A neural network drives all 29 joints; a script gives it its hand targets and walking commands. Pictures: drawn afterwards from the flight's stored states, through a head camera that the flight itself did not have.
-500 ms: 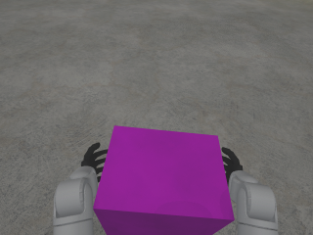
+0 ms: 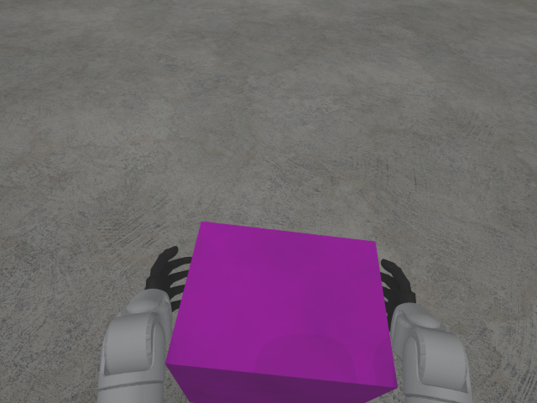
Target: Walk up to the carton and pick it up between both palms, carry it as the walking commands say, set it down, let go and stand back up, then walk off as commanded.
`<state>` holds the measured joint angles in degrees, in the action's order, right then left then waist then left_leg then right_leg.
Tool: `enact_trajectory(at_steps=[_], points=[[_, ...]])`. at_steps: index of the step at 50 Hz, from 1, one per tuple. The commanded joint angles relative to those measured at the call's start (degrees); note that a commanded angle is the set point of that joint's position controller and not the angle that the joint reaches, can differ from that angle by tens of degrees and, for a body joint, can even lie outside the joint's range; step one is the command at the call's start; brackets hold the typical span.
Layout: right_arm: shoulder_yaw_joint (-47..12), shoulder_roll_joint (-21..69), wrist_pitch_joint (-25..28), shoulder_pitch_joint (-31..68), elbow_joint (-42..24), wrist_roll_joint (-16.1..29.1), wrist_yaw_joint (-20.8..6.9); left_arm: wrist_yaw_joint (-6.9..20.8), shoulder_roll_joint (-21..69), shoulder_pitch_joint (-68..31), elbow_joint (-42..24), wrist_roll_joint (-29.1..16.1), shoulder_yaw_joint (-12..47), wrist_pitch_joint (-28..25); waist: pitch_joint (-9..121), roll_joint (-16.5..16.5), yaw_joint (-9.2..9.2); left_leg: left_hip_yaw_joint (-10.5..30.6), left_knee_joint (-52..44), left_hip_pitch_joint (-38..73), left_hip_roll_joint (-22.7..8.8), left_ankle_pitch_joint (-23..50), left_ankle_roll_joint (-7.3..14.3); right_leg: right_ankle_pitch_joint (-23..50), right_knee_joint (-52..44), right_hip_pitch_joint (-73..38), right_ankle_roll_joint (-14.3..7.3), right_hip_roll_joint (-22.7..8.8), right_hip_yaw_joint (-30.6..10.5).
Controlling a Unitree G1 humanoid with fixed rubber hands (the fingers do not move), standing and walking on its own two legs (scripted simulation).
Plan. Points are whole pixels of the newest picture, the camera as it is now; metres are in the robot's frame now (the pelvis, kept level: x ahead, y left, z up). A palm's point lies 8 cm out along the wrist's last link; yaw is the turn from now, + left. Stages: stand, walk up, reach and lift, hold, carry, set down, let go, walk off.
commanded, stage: carry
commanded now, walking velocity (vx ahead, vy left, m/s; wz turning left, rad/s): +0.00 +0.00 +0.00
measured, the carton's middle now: (274, 328) +0.25 +0.00 -0.03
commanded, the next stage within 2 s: hold in 1.50 s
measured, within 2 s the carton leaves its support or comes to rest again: neither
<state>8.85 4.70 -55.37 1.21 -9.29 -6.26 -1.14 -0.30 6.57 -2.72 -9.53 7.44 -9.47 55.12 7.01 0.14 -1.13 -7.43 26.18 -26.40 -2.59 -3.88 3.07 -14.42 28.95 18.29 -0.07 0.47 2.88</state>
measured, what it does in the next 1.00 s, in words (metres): stands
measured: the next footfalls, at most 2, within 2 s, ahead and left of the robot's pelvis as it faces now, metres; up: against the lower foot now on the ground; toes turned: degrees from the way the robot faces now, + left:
none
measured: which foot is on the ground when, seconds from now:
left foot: down 0.00-1.00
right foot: down 0.00-1.00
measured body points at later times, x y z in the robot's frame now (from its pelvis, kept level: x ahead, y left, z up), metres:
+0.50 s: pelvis +0.01 -0.01 +0.00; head +0.01 +0.01 +0.45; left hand +0.29 +0.16 +0.02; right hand +0.28 -0.18 +0.02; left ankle +0.11 +0.09 -0.73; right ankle +0.00 -0.12 -0.73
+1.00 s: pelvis +0.03 -0.02 +0.00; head +0.02 -0.02 +0.45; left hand +0.30 +0.14 +0.00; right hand +0.29 -0.20 +0.01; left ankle +0.11 +0.09 -0.73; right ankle +0.00 -0.12 -0.73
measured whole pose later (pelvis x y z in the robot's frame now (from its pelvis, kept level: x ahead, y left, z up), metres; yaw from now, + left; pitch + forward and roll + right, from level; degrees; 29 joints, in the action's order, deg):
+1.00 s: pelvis +0.03 -0.02 +0.00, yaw +0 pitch +4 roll +0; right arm 8.8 4.1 -38.2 0.7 3.6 -8.2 -1.0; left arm -0.2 5.3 -2.7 6.1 6.8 -9.1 36.5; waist 6.0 -0.4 -1.0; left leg -7.4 26.6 -24.2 -2.6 -6.4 1.4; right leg -17.9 30.4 16.5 -1.5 0.5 2.8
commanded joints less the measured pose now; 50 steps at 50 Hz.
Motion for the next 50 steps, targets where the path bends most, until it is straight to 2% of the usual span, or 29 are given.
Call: enact_trajectory(at_steps=[1, 4, 5, 6, 7, 8, 9, 10, 12, 13, 14, 16, 17, 18, 21, 22, 23, 24, 29, 35, 36, 37, 39, 40, 41, 42, 44, 45, 50], points=[[-35.29, 41.45, 3.06, 30.65, -5.75, 14.51, -8.95, 10.35, 38.16, -27.51, -5.22, -14.48, 36.94, -2.28, 9.86, -0.37, 0.08, 8.29, -4.39, 11.40, -5.23, -12.25, -1.61, -6.99, -8.01, 4.04, -2.53, -5.82, -6.34], [-39.62, 41.11, 3.79, 30.81, -13.06, 17.20, -8.96, 10.27, 38.83, -26.42, -10.17, -17.21, 40.49, -2.97, 10.76, 0.43, 0.33, 8.55, -4.44, 12.12, -5.40, -13.40, -1.76, -8.46, -7.35, 4.91, -2.60, -5.01, -5.77], [-28.60, 38.02, 5.50, 26.83, 6.22, 8.83, -8.94, 10.29, 34.64, -22.83, 7.89, -8.40, 29.65, -4.57, 10.76, 1.17, 0.22, 10.33, -6.43, 11.43, -6.82, -13.56, -1.17, -6.23, -5.77, 3.98, -2.49, -4.69, -5.19], [-40.46, 41.67, 5.05, 29.68, -13.46, 17.79, -8.98, 9.95, 38.86, -27.43, -12.33, -18.26, 42.70, -4.11, 10.23, 0.32, 0.18, 10.29, -6.57, 10.69, -6.80, -13.95, -1.48, -5.48, -6.40, 2.95, -2.66, -4.91, -5.69], [-32.02, 40.00, 5.65, 28.40, 0.46, 11.81, -8.90, 10.01, 36.77, -25.47, 1.22, -11.88, 33.86, -4.78, 11.01, 1.44, 0.25, 9.80, -6.32, 10.30, -6.74, -13.81, -1.68, -4.02, -5.13, 2.06, -2.37, -4.64, -5.29], [-37.46, 41.10, 5.73, 29.57, -10.17, 15.84, -8.75, 9.96, 38.64, -26.08, -8.65, -16.54, 39.96, -4.80, 12.66, 1.39, 0.34, 9.83, -6.43, 11.95, -6.47, -13.58, -1.70, -5.10, -6.01, 2.30, -2.70, -5.13, -5.95], [-31.07, 39.95, 6.53, 27.37, 1.71, 11.12, -8.58, 9.93, 36.53, -26.03, 1.18, -11.89, 33.59, -5.86, 12.01, 2.72, 0.22, 9.15, -6.31, 10.48, -5.95, -13.80, -1.75, -5.62, -6.04, 1.58, -2.77, -5.31, -6.28], [-35.42, 40.02, 7.32, 30.17, -6.89, 13.68, -8.67, 10.02, 37.87, -25.29, -3.12, -14.01, 36.67, -6.31, 12.05, 0.08, 0.31, 8.31, -5.14, 11.99, -5.53, -11.73, -1.91, -5.57, -7.21, 2.54, -2.91, -5.50, -6.18], [-28.66, 37.21, 9.59, 28.79, 4.40, 8.27, -8.58, 10.20, 35.44, -23.39, 8.60, -8.62, 30.05, -8.83, 10.43, 0.28, 0.13, 9.49, -5.95, 11.87, -6.59, -10.61, -1.49, -5.44, -6.72, 3.76, -2.49, -6.24, -6.64], [-39.28, 41.24, 8.74, 32.66, -13.69, 16.83, -8.55, 9.68, 39.49, -28.25, -9.72, -17.87, 41.73, -7.98, 10.56, -0.62, 0.18, 8.93, -5.18, 11.90, -6.24, -10.23, -1.41, -4.96, -7.22, 3.15, -2.79, -6.27, -6.86], [-30.06, 38.89, 8.71, 26.94, 3.25, 9.62, -8.37, 9.72, 36.52, -24.01, 4.76, -10.49, 32.59, -8.13, 11.81, -1.15, 0.11, 9.90, -5.36, 11.93, -7.24, -9.20, -0.98, -3.33, -5.91, 2.01, -2.52, -6.09, -6.29], [-38.02, 41.51, 8.74, 29.64, -9.73, 15.96, -8.31, 9.32, 38.36, -29.04, -10.80, -17.75, 40.81, -8.23, 14.52, 0.95, 0.35, 10.38, -5.54, 12.76, -7.73, -9.04, -0.68, -0.79, -4.33, -0.13, -2.99, -5.22, -6.13], [-25.87, 37.10, 10.80, 25.66, 8.55, 6.15, -8.15, 9.66, 34.79, -23.85, 9.18, -7.99, 29.22, -10.09, 13.54, 1.95, 0.25, 8.95, -5.26, 12.41, -6.77, -8.31, -1.04, -0.84, -4.38, 0.38, -2.74, -5.70, -5.86], [-34.62, 37.94, 11.82, 27.71, -6.49, 12.23, -7.95, 9.45, 36.11, -25.12, -3.60, -14.52, 36.60, -10.93, 13.65, -0.19, 0.13, 9.84, -5.21, 13.71, -7.14, -6.94, -0.93, -0.81, -4.84, 0.91, -3.02, -5.81, -6.42], [-33.87, 38.58, 10.70, 28.07, -4.92, 11.94, -7.75, 9.41, 36.93, -25.98, -3.17, -14.78, 37.58, -9.81, 13.22, 1.88, -0.05, 9.42, -4.96, 12.63, -6.88, -6.96, -0.78, -0.96, -4.71, 0.64, -2.88, -5.71, -6.32], [-27.38, 36.40, 12.20, 22.67, 6.76, 6.76, -7.90, 9.48, 33.63, -21.38, 8.02, -8.39, 29.38, -11.60, 15.05, 2.47, 0.20, 10.03, -5.83, 13.53, -7.65, -6.23, -0.87, -0.84, -3.04, -0.23, -2.57, -5.39, -5.41], [-34.91, 38.02, 12.69, 26.92, -6.57, 12.80, -7.89, 9.15, 35.48, -24.61, -5.49, -14.96, 37.35, -12.14, 14.47, 0.65, 0.29, 10.84, -5.46, 13.75, -8.14, -2.75, -0.38, 1.18, -2.97, -0.30, -2.46, -4.99, -5.52], [-27.79, 35.59, 14.05, 24.94, 6.05, 6.51, -7.75, 9.25, 33.29, -22.69, 7.44, -8.67, 29.64, -13.47, 14.00, 0.70, 0.31, 9.76, -4.78, 12.67, -8.21, -1.82, -0.39, 2.57, -2.74, -0.98, -2.39, -5.34, -4.99], [-32.84, 36.86, 14.24, 25.29, -2.25, 11.32, -7.37, 8.50, 33.41, -24.36, -2.10, -13.21, 34.40, -14.02, 15.09, -0.06, 0.16, 8.23, -2.39, 14.90, -7.09, 1.57, -0.66, 3.58, -3.78, -0.98, -2.67, -7.26, -6.59], [-27.53, 34.27, 16.58, 24.59, 5.34, 6.73, -7.44, 8.65, 32.29, -21.48, 8.89, -8.69, 29.09, -16.05, 13.80, 0.55, 0.12, 7.65, -2.38, 14.72, -6.74, 0.93, -0.97, 4.61, -3.54, -1.10, -3.05, -7.28, -6.62], [-33.08, 35.55, 16.53, 25.46, -3.66, 10.88, -7.29, 8.45, 32.66, -24.89, -2.96, -13.96, 34.47, -16.35, 12.48, -1.31, 0.01, 7.59, -2.11, 13.78, -6.22, -0.11, -1.10, 5.58, -4.33, -1.34, -3.07, -7.46, -6.50], [-27.64, 34.32, 17.21, 24.22, 6.38, 6.33, -7.22, 8.53, 31.14, -22.23, 8.35, -8.60, 28.79, -16.82, 12.83, -2.11, 0.03, 7.52, -1.97, 13.53, -6.52, -0.41, -0.90, 4.64, -4.69, -1.49, -2.94, -7.64, -6.71], [-33.18, 36.34, 16.78, 27.35, -3.22, 10.79, -6.99, 8.22, 34.05, -23.35, 2.35, -12.23, 33.40, -16.17, 12.84, -0.92, 0.25, 7.69, -1.91, 14.58, -6.61, 0.92, -0.71, 6.52, -3.72, -1.47, -3.32, -7.22, -6.23], [-25.62, 33.64, 18.13, 23.58, 10.22, 4.92, -7.18, 8.40, 30.89, -21.23, 12.22, -6.41, 25.97, -17.92, 13.21, -0.27, 0.25, 7.48, -1.89, 14.21, -6.63, 2.43, -0.97, 7.50, -3.55, -2.13, -3.05, -7.65, -5.95], [-32.24, 35.36, 18.21, 25.41, -2.06, 10.33, -7.17, 8.18, 33.46, -23.12, 1.49, -12.54, 33.75, -17.82, 12.32, 0.75, 0.21, 7.32, -1.79, 15.17, -5.77, 1.52, -1.13, 7.61, -4.02, -1.03, -3.19, -7.71, -6.67], [-25.92, 33.76, 19.39, 23.92, 8.75, 5.30, -7.20, 8.34, 30.38, -21.56, 11.43, -7.07, 26.68, -18.87, 12.68, 1.28, 0.25, 7.01, -1.57, 15.15, -6.50, 3.44, -1.15, 8.44, -3.52, -1.59, -2.70, -7.77, -5.97], [-33.24, 35.99, 19.43, 28.07, -4.23, 11.61, -6.94, 8.27, 32.35, -26.07, -2.23, -13.80, 34.24, -19.18, 12.17, -0.82, 0.38, 7.91, -1.75, 14.73, -6.76, 3.35, -0.71, 6.32, -3.71, -1.77, -2.54, -7.04, -5.77], [-25.87, 34.14, 19.73, 23.25, 8.76, 5.33, -6.87, 8.26, 30.90, -19.90, 12.43, -7.00, 26.52, -19.42, 12.49, -1.36, 0.51, 6.67, -1.61, 14.26, -6.33, 1.88, -1.08, 6.52, -4.43, -1.64, -2.22, -7.66, -6.34], [-30.40, 34.28, 20.88, 25.52, 0.99, 8.99, -6.64, 7.74, 31.05, -24.24, 2.25, -11.42, 30.98, -20.91, 13.41, 0.27, 0.43, 7.14, -1.67, 15.81, -6.62, 3.04, -1.23, 7.49, -3.55, -1.50, -3.07, -7.11, -5.47]])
